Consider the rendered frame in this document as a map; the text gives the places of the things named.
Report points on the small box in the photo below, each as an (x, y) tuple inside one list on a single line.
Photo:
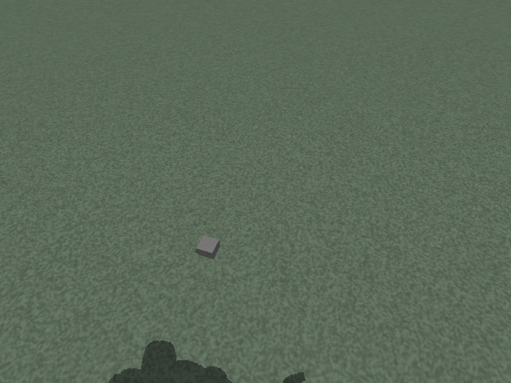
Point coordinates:
[(208, 247)]

